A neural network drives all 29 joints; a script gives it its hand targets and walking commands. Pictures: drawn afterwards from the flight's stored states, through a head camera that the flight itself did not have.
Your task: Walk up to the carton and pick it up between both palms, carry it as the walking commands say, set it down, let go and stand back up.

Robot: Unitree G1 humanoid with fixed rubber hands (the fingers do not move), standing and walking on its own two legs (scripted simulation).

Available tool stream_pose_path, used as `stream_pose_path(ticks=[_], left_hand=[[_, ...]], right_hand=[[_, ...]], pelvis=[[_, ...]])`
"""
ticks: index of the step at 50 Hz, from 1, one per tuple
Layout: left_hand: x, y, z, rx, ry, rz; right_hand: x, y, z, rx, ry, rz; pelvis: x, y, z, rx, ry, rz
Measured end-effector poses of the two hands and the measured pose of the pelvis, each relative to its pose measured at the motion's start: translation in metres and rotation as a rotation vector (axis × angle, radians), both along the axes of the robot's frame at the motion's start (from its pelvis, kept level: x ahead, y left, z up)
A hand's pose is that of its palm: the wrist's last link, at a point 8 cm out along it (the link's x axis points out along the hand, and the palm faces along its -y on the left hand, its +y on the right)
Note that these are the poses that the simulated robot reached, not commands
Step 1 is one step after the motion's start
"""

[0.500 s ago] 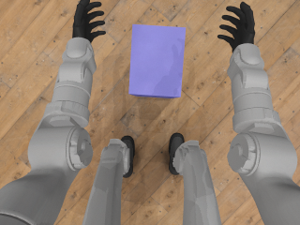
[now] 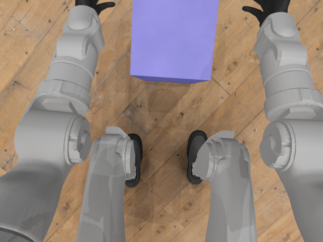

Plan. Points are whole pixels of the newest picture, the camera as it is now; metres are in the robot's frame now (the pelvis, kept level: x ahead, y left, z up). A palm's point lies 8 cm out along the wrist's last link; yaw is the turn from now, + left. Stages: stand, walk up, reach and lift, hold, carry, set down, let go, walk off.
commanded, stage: reach and lift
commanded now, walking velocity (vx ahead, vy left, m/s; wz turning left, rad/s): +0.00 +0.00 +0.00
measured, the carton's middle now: (171, 39) +0.54 -0.01 -0.31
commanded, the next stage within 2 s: none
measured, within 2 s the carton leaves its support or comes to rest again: leaves its support in 1.98 s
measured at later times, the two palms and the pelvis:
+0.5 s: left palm (107, 28) +0.55 +0.15 -0.25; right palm (245, 33) +0.54 -0.19 -0.25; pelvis -0.01 +0.00 -0.08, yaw +0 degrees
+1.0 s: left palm (114, 27) +0.55 +0.13 -0.24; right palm (238, 32) +0.54 -0.17 -0.24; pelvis -0.01 +0.00 -0.07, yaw +0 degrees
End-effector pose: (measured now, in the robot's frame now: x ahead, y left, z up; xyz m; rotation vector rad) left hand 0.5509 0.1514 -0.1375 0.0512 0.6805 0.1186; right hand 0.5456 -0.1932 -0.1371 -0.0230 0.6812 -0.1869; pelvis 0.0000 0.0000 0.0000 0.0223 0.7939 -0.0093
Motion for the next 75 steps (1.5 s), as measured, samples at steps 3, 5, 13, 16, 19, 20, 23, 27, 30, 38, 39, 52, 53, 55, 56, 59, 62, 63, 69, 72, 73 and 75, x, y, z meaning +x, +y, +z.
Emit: stream_pose_path(ticks=[3,5,13,16,19,20,23,27,30,38,39,52,53,55,56,59,62,63,69,72,73,75], left_hand=[[-0.001,0.0,-0.018,0.001,0.009,-0.004],[-0.002,0.0,-0.03,0.002,0.014,-0.007],[-0.002,-0.001,-0.073,0.007,0.031,-0.021],[-0.003,-0.001,-0.088,0.008,0.037,-0.026],[-0.003,-0.001,-0.101,0.008,0.042,-0.028],[-0.002,-0.001,-0.105,0.008,0.042,-0.029],[-0.002,-0.001,-0.113,0.007,0.036,-0.028],[-0.002,-0.001,-0.117,0.005,0.028,-0.028],[-0.001,-0.001,-0.115,0.002,0.026,-0.028],[-0.002,-0.004,-0.105,-0.006,0.03,-0.032],[-0.002,-0.004,-0.105,-0.007,0.031,-0.033],[-0.002,-0.026,-0.105,-0.025,0.032,-0.071],[-0.002,-0.028,-0.106,-0.025,0.031,-0.073],[-0.002,-0.029,-0.106,-0.018,0.029,-0.066],[-0.002,-0.029,-0.106,-0.017,0.028,-0.067],[-0.002,-0.029,-0.106,-0.013,0.027,-0.068],[-0.002,-0.03,-0.106,-0.01,0.027,-0.066],[-0.002,-0.03,-0.106,-0.01,0.028,-0.065],[0.0,-0.03,-0.106,-0.025,0.04,-0.06],[0.0,-0.029,-0.106,-0.038,0.043,-0.069],[0.0,-0.028,-0.107,-0.043,0.042,-0.071],[-0.001,-0.028,-0.108,-0.058,0.038,-0.069]], right_hand=[[0.0,0.001,-0.018,0.001,0.009,0.004],[-0.001,0.001,-0.029,0.002,0.014,0.007],[-0.001,0.004,-0.073,0.004,0.03,0.021],[-0.002,0.005,-0.088,0.006,0.037,0.025],[-0.003,0.005,-0.102,0.008,0.044,0.022],[-0.003,0.004,-0.106,0.009,0.045,0.02],[-0.003,0.003,-0.115,0.009,0.039,0.014],[-0.001,0.002,-0.117,0.006,0.027,0.012],[0.0,0.002,-0.114,0.006,0.022,0.012],[0.0,0.005,-0.104,0.013,0.031,0.016],[0.0,0.005,-0.104,0.014,0.033,0.017],[-0.002,0.027,-0.107,0.032,0.04,0.059],[-0.002,0.029,-0.108,0.033,0.038,0.063],[-0.001,0.034,-0.109,0.035,0.036,0.072],[-0.001,0.037,-0.109,0.037,0.035,0.077],[-0.002,0.045,-0.111,0.043,0.033,0.091],[-0.002,0.044,-0.111,0.034,0.031,0.083],[-0.002,0.044,-0.111,0.034,0.032,0.083],[0.0,0.045,-0.11,0.04,0.044,0.084],[0.001,0.044,-0.11,0.052,0.048,0.097],[0.001,0.043,-0.111,0.056,0.046,0.102],[0.002,0.042,-0.111,0.06,0.049,0.12]], pelvis=[[-0.003,-0.001,-0.012,0.0,-0.019,0.001],[-0.004,-0.001,-0.02,0.0,-0.032,0.001],[-0.009,-0.001,-0.049,-0.002,-0.087,-0.001],[-0.01,-0.001,-0.058,-0.003,-0.106,-0.001],[-0.011,-0.001,-0.066,-0.005,-0.124,0.0],[-0.011,0.0,-0.069,-0.005,-0.13,0.0],[-0.012,0.0,-0.076,-0.006,-0.147,0.001],[-0.012,0.001,-0.081,-0.007,-0.166,0.004],[-0.012,0.001,-0.082,-0.007,-0.173,0.005],[-0.012,0.001,-0.078,-0.008,-0.165,0.007],[-0.012,0.001,-0.077,-0.008,-0.162,0.008],[-0.014,0.001,-0.071,-0.008,-0.161,0.011],[-0.015,0.001,-0.07,-0.008,-0.163,0.011],[-0.015,0.001,-0.07,-0.007,-0.167,0.011],[-0.015,0.001,-0.07,-0.006,-0.17,0.011],[-0.015,0.001,-0.069,-0.005,-0.178,0.014],[-0.015,0.001,-0.068,-0.006,-0.187,0.018],[-0.015,0.001,-0.068,-0.006,-0.19,0.019],[-0.016,-0.001,-0.073,-0.01,-0.202,0.037],[-0.015,-0.002,-0.079,-0.013,-0.201,0.043],[-0.014,-0.002,-0.081,-0.013,-0.201,0.043],[-0.014,-0.002,-0.085,-0.013,-0.202,0.041]])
